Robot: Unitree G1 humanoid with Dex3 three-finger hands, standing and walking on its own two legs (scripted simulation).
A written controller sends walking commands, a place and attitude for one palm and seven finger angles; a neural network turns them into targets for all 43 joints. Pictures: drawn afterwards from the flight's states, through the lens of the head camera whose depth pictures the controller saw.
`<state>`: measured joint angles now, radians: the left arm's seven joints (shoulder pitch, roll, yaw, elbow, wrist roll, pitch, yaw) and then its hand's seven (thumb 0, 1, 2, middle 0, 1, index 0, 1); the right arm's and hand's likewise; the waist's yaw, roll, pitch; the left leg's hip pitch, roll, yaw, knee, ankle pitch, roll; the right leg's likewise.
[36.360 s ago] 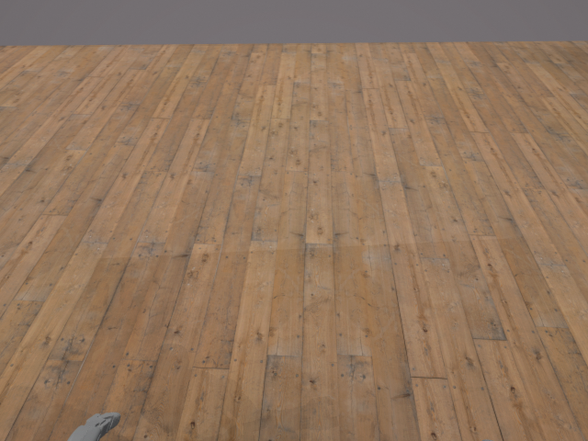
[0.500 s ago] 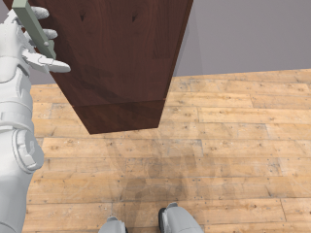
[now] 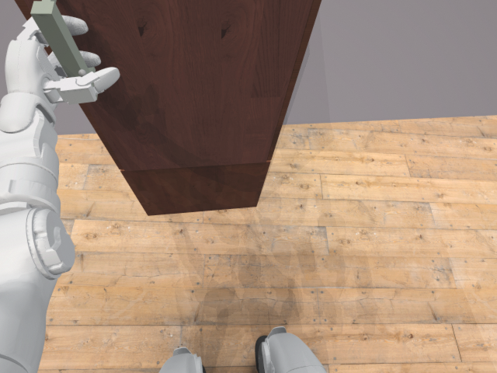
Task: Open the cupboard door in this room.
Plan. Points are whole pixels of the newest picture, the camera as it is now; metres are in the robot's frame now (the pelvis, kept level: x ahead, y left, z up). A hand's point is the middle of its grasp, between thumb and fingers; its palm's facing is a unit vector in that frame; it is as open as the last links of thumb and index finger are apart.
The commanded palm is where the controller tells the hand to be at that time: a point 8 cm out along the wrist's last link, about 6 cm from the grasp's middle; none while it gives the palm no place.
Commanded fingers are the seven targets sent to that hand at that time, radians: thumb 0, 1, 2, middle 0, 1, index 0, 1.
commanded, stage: close the thumb around the handle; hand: left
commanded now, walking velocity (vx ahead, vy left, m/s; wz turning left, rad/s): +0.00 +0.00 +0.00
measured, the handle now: (72, 47) +0.59 +0.19 +0.11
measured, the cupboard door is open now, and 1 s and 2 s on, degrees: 0 18 48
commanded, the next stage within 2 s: pull the door open along its arc in 0.30 s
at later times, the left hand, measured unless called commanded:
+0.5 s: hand (87, 73) +0.54 +0.17 +0.11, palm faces -0.01 -1.00 -0.02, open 5.6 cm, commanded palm +0.51 +0.22 +0.11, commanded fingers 0.00 0.90 0.90 -0.40 -1.35 -0.40 -1.35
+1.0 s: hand (105, 139) +0.43 +0.14 +0.11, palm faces +0.04 -1.00 +0.06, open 6.0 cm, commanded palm +0.38 +0.20 +0.11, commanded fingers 0.00 0.90 0.90 -0.40 -1.35 -0.40 -1.35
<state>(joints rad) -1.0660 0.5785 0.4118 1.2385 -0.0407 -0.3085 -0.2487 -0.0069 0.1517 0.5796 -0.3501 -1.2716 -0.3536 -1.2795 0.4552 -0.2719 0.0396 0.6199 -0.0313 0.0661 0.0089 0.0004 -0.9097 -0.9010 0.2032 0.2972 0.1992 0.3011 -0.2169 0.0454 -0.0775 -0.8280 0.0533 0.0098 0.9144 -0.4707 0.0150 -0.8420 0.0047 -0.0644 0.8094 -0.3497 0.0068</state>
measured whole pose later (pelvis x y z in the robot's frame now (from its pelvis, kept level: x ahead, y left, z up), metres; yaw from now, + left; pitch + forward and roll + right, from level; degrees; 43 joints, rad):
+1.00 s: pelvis +0.01 +0.00 +0.02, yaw -2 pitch +15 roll -1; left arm -0.41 0.20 0.27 0.55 -0.19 -0.25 -0.08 0.01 0.68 0.71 -0.38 -1.35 -0.37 -1.35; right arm 0.36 -0.25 0.00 0.53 0.02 0.06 0.04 0.01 -0.91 -0.90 0.20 0.30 0.20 0.30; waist -0.09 0.06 -0.13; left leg -0.57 0.05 0.06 0.76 -0.44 0.01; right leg -0.63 0.01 -0.01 0.71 -0.33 0.01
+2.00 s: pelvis -0.01 -0.03 +0.03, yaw +2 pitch +4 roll +0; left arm 0.03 -0.09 -0.31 0.10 0.09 -0.12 0.56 0.02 0.67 0.72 -0.36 -1.34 -0.33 -1.33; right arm 0.16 -0.18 -0.01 0.57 -0.06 0.00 0.03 0.01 -0.91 -0.90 0.20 0.30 0.20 0.30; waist -0.02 0.05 -0.07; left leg -0.38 0.03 0.00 0.70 -0.39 -0.03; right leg -0.44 -0.01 -0.07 0.71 -0.35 -0.03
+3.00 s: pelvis -0.02 -0.03 +0.02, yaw +4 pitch +3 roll +0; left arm -0.12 -0.12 -0.26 0.20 0.08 -0.06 0.57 -0.01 -0.50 0.30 -0.36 -0.56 -0.31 -0.62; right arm 0.14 -0.17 0.02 0.60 -0.06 0.06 0.00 0.01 -0.91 -0.90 0.20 0.30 0.20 0.30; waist 0.00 0.04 -0.05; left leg -0.42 0.01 -0.01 0.75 -0.39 -0.02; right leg -0.46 -0.03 -0.08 0.74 -0.34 -0.03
